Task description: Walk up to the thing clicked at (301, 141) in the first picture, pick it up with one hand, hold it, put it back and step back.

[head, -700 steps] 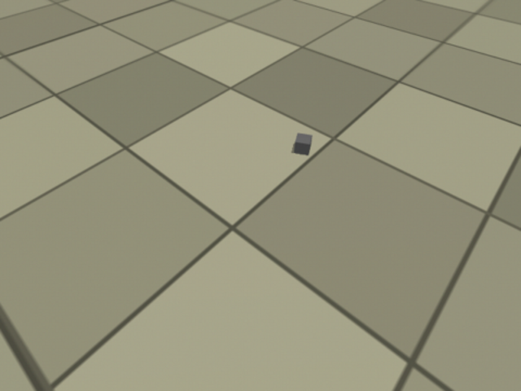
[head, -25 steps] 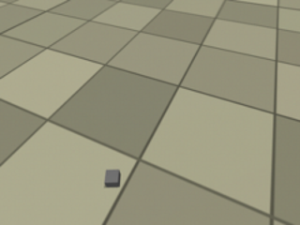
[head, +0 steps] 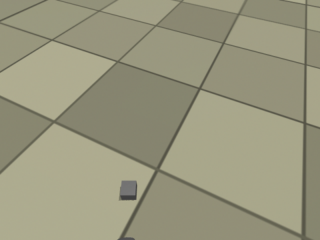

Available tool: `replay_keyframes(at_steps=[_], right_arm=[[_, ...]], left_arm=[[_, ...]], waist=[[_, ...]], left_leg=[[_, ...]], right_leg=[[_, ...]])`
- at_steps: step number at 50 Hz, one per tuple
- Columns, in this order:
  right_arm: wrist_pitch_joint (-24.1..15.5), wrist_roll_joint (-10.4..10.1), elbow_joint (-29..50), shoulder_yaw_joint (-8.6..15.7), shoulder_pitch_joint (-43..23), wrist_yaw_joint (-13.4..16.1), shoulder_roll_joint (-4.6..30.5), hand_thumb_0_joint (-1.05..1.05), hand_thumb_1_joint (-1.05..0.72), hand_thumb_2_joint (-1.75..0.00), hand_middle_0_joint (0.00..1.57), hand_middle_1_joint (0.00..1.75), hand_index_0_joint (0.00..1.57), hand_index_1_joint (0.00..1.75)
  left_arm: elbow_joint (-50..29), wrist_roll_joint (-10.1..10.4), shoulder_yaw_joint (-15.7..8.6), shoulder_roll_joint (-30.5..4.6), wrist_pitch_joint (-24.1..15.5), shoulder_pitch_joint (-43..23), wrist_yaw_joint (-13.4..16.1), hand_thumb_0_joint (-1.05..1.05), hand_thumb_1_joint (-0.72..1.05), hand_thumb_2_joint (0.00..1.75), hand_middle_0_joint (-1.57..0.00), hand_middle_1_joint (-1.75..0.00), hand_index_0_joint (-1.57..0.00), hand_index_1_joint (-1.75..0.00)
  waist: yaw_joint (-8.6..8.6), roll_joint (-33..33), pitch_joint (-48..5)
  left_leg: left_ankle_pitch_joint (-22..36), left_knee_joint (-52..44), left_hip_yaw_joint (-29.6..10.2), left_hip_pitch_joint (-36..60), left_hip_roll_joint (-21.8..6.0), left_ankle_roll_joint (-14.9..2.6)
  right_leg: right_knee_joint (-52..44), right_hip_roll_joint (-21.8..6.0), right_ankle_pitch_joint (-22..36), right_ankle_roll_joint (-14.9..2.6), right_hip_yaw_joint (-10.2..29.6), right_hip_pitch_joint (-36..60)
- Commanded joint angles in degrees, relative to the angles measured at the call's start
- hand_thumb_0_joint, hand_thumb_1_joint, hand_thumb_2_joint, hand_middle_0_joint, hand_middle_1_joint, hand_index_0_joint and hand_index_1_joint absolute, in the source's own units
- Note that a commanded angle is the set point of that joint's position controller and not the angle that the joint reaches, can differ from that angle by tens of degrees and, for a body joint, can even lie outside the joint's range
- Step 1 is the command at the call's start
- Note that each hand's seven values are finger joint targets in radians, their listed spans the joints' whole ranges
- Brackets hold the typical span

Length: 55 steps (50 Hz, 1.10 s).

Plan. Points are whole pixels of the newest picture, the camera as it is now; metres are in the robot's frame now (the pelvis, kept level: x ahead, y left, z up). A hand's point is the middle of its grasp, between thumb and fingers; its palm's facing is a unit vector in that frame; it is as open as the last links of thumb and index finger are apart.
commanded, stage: walk up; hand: left
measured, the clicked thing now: (129, 190) +0.48 +0.19 -0.71
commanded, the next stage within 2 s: stand in 1.92 s
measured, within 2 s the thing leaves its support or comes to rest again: neither
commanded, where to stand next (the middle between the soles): +0.08 -0.04 m, yaw -2 degrees
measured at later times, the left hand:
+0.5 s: hand (77, 221) +0.19 +0.24 -0.14, palm faces -0.10 -0.93 -0.36, open 7.4 cm
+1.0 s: hand out of the picture +0.14 +0.22 -0.14, palm faces -0.06 -0.94 -0.35, open 7.4 cm
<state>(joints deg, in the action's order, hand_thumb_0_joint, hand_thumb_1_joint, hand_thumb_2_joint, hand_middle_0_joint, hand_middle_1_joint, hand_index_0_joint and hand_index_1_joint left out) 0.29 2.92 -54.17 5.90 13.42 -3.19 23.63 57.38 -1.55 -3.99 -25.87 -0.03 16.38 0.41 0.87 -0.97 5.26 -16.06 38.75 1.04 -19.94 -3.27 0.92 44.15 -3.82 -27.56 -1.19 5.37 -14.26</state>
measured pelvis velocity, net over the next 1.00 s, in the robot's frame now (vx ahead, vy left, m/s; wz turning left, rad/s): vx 0.04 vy -0.03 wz -0.05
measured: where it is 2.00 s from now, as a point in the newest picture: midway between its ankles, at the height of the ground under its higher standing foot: outside the picture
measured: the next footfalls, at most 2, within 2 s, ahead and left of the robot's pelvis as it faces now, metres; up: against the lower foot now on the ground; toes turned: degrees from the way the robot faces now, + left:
right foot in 0.32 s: +0.07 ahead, -0.16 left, +0.00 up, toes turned -4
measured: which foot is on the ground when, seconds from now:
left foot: down 0.00-1.00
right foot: up 0.00-0.30, down 0.32-1.00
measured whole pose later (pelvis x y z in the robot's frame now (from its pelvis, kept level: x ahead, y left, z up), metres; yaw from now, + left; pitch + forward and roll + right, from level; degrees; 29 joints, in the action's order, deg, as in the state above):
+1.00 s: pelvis +0.04 -0.03 +0.01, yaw -3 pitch -3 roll +0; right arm -0.3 0.1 -57.4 0.5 8.7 -0.5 22.1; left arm 58.9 -0.2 -1.1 -20.3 0.5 7.1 -1.2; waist -0.1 0.6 5.4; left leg -16.2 31.2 -1.7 -12.3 -2.1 2.5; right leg 32.2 -1.1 -17.5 0.9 1.2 -12.1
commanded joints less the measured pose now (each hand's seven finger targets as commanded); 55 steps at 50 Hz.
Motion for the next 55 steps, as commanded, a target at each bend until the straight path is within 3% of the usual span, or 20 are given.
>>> replay_keyframes(at_steps=[1, 7, 10, 13, 15, 17, 18, 19, 26, 27, 29, 30, 31, 36, 38, 40, 41, 42, 46, 55], right_arm=[[-2.1, -1.05, 5.78, 2.48, -2.27, 2.5, 15.63, 0.0, -0.9, -0.9, 0.2, 0.3, 0.2, 0.3], [-3.6, -1.62, 5.17, 1.55, 1.68, 4.1, 14.28, 0.0, -0.9, -0.9, 0.2, 0.3, 0.2, 0.3], [-2.99, -2.62, 6.11, 1.41, 1.85, 4.95, 14.17, 0.0, -0.9, -0.9, 0.2, 0.3, 0.2, 0.3], [-2.29, -2.96, 7.29, 1.39, 0.88, 5.58, 14.51, 0.0, -0.9, -0.9, 0.2, 0.3, 0.2, 0.3], [-1.74, -3.35, 8.28, 0.79, -1.33, 5.68, 13.42, 0.0, -0.9, -0.9, 0.2, 0.3, 0.2, 0.3], [-1.27, -4.18, 8.84, -0.74, -0.9, 5.79, 8.28, 0.0, -0.9, -0.9, 0.2, 0.3, 0.2, 0.3], [-0.67, -3.93, 7.86, -0.45, -1.8, 6.21, 9.25, 0.0, -0.9, -0.9, 0.2, 0.3, 0.2, 0.3], [-0.7, -3.63, 7.46, -0.6, -2.03, 6.17, 9.26, 0.0, -0.9, -0.9, 0.2, 0.3, 0.2, 0.3], [-2.75, -2.77, 3.34, -1.16, 4.06, 5.85, 8.47, 0.0, -0.9, -0.9, 0.2, 0.3, 0.2, 0.3], [-3.16, -2.21, 2.91, -0.92, 5.14, 5.84, 8.62, 0.0, -0.9, -0.9, 0.2, 0.3, 0.2, 0.3], [-4.05, -0.91, 5.39, 0.52, -0.97, 5.93, 15.97, 0.0, -0.9, -0.9, 0.2, 0.3, 0.2, 0.3], [-4.16, -1.86, 5.68, 0.94, -1.85, 5.69, 18.07, 0.0, -0.9, -0.9, 0.2, 0.3, 0.2, 0.3], [-4.44, -1.43, 5.66, 0.74, -1.79, 5.75, 16.35, 0.0, -0.9, -0.9, 0.2, 0.3, 0.2, 0.3], [-3.8, -1.55, 6.37, -0.71, -5.43, 5.3, 13.52, 0.0, -0.9, -0.9, 0.2, 0.3, 0.2, 0.3], [-2.51, -2.13, 6.37, -1.19, -5.45, 4.8, 12.39, 0.0, -0.9, -0.9, 0.2, 0.3, 0.2, 0.3], [-1.94, -3.42, 6.92, -2.48, -4.89, 4.42, 8.49, 0.0, -0.9, -0.9, 0.2, 0.3, 0.2, 0.3], [-1.28, -3.51, 5.83, -2.27, -5.01, 4.64, 8.4, 0.0, -0.9, -0.9, 0.2, 0.3, 0.2, 0.3], [-1.12, -3.13, 3.91, -1.94, -4.07, 4.49, 8.85, 0.0, -0.9, -0.9, 0.2, 0.3, 0.2, 0.3], [-2.24, -2.94, 1.29, -2.19, -6.13, 3.59, 10.26, 0.0, -0.9, -0.9, 0.2, 0.3, 0.2, 0.3], [-2.23, -3.0, -3.54, -3.52, -8.42, 3.31, 9.26, 0.0, -0.9, -0.9, 0.2, 0.3, 0.2, 0.3]], left_arm=[[-3.62, 1.53, -0.87, -9.53, -0.75, 1.78, 0.78, 0.0, 0.9, 0.9, -0.2, -0.3, -0.2, -0.3], [-4.12, 0.97, -0.92, -7.61, -0.06, -1.8, -0.01, 0.0, 0.9, 0.9, -0.2, -0.3, -0.2, -0.3], [-5.9, 0.55, -1.27, -7.34, 0.77, -3.64, -0.38, 0.0, 0.9, 0.9, -0.2, -0.3, -0.2, -0.3], [-7.3, 0.25, -1.56, -6.85, 1.39, -3.88, -0.94, 0.0, 0.9, 0.9, -0.2, -0.3, -0.2, -0.3], [-7.07, 0.02, -2.1, -7.77, 1.0, -1.93, -0.95, 0.0, 0.9, 0.9, -0.2, -0.3, -0.2, -0.3], [-9.23, 0.15, -3.43, -13.89, 0.16, -5.2, -0.91, 0.0, 0.9, 0.9, -0.2, -0.3, -0.2, -0.3], [-10.04, 0.39, -2.78, -12.43, 0.03, -6.18, -0.96, 0.0, 0.9, 0.9, -0.2, -0.3, -0.2, -0.3], [-10.37, 0.14, -2.4, -10.83, -0.02, -5.96, -0.82, 0.0, 0.9, 0.9, -0.2, -0.3, -0.2, -0.3], [-12.73, 0.47, -1.68, -8.6, 0.8, -10.22, -0.1, 0.0, 0.9, 0.9, -0.2, -0.3, -0.2, -0.3], [-13.05, 1.05, -1.47, -8.52, 1.06, -11.72, -0.29, 0.0, 0.9, 0.9, -0.2, -0.3, -0.2, -0.3], [-13.02, 1.75, -0.52, -4.43, 1.98, -10.15, -0.77, 0.0, 0.9, 0.9, -0.2, -0.3, -0.2, -0.3], [-11.9, 1.19, -1.83, -8.15, 2.54, -11.34, -0.27, 0.0, 0.9, 0.9, -0.2, -0.3, -0.2, -0.3], [-11.71, 1.27, -1.76, -8.0, 2.59, -11.81, -0.46, 0.0, 0.9, 0.9, -0.2, -0.3, -0.2, -0.3], [-8.68, 1.7, -1.53, -5.66, 0.83, -9.25, -1.33, 0.0, 0.9, 0.9, -0.2, -0.3, -0.2, -0.3], [-6.23, 1.25, -1.51, -5.43, -0.19, -7.35, -0.9, 0.0, 0.9, 0.9, -0.2, -0.3, -0.2, -0.3], [-5.96, 0.48, -1.88, -10.19, -1.62, -7.73, -0.11, 0.0, 0.9, 0.9, -0.2, -0.3, -0.2, -0.3], [-6.1, 1.14, -1.7, -12.68, -1.59, -10.91, -0.27, 0.0, 0.9, 0.9, -0.2, -0.3, -0.2, -0.3], [-6.7, 1.02, -1.21, -11.73, -1.72, -13.9, -0.44, 0.0, 0.9, 0.9, -0.2, -0.3, -0.2, -0.3], [-4.51, 1.67, -0.01, -7.71, -1.04, -14.64, -0.52, 0.0, 0.9, 0.9, -0.2, -0.3, -0.2, -0.3], [0.5, 1.76, 0.21, -7.25, -1.34, -16.66, -0.55, 0.0, 0.9, 0.9, -0.2, -0.3, -0.2, -0.3]], waist=[[-0.35, 9.9, -0.39], [-1.63, 10.23, -3.09], [-1.9, 10.11, -5.46], [-1.3, 10.2, -6.67], [0.72, 5.97, -7.24], [-0.12, -9.15, -7.27], [0.53, -10.06, -7.6], [0.61, -8.84, -6.98], [-1.85, -6.47, -10.5], [-2.98, -4.76, -11.03], [-0.26, 8.68, -6.94], [-1.89, 11.1, -5.57], [-1.48, 8.1, -4.51], [-0.02, 12.21, -7.84], [0.8, 9.78, -9.0], [-0.11, 0.1, -10.63], [-1.0, -3.75, -9.51], [-2.41, -3.9, -7.44], [-1.34, -3.4, -5.24], [-1.11, -2.03, -6.09]], left_leg=[[-17.47, -26.04, -24.45, 5.34, -15.68, -12.34], [30.83, -14.96, -12.01, 11.51, -15.11, -11.61], [42.79, -10.26, -9.31, 13.65, -14.0, -11.42], [38.66, -7.08, -9.29, 12.49, -13.51, -10.72], [30.16, -2.16, -7.02, 7.2, -11.05, -7.85], [0.82, 11.09, 1.96, -1.27, 1.85, -1.71], [-21.47, 16.85, 0.39, -0.56, 3.27, -2.21], [-23.95, 18.55, -2.06, -1.6, 2.8, -2.4], [-3.39, -7.64, 1.0, 3.63, 3.2, -1.89], [7.85, -14.24, -0.08, 9.24, 2.37, -2.26], [20.5, -18.44, -25.07, 12.82, -16.18, -10.59], [25.18, -17.27, -28.02, 8.07, -21.56, -17.34], [27.91, -15.96, -24.75, 7.9, -19.42, -17.36], [30.68, -8.84, -9.08, 11.94, -9.41, -10.26], [26.5, -3.79, -5.06, 8.3, -6.12, -6.62], [11.17, 1.22, -3.34, -0.85, -1.42, -1.76], [-6.92, 1.44, -2.22, 3.9, 1.28, -1.22], [-8.59, 0.76, -3.07, 8.6, 1.1, -1.22], [8.08, -12.32, -7.27, 10.5, -2.52, -3.42], [10.78, -17.35, -5.98, 12.38, -2.21, -1.97]], right_leg=[[17.58, 2.71, -0.99, -1.41, 3.97, -13.7], [1.67, 2.32, 1.28, 0.27, -1.23, -7.74], [-0.09, 2.92, 4.59, -0.74, -4.87, -6.25], [-4.03, 3.16, 6.31, -1.89, -5.91, -3.85], [-13.28, 1.89, 20.54, -3.19, -4.01, 3.46], [-20.01, -11.88, 39.38, -11.66, 15.11, 6.16], [-19.68, -15.36, 42.32, -17.03, 18.15, 4.35], [-19.14, -14.76, 44.41, -17.17, 16.76, 3.99], [-7.87, -7.04, 48.41, -10.28, 3.96, 9.25], [-5.91, -6.61, 42.17, -7.87, 3.25, 5.26], [0.29, 3.82, 9.98, -0.43, -2.07, -9.68], [8.03, 2.9, -5.97, -0.14, -0.05, -7.27], [10.36, 3.07, -6.86, -0.4, 1.91, -7.31], [-6.71, 3.29, 2.43, -0.17, -4.64, -1.64], [-19.23, 4.05, 16.92, -0.76, -5.7, 7.4], [-20.52, -6.68, 29.52, -4.58, 9.87, 13.5], [-21.61, -13.31, 27.19, -10.52, 14.84, 3.98], [-21.02, -12.93, 24.83, -10.69, 14.91, -1.15], [-19.66, -2.51, 17.03, -1.65, 1.83, -0.71], [-26.05, -3.31, 19.1, -0.91, 1.5, 4.78]])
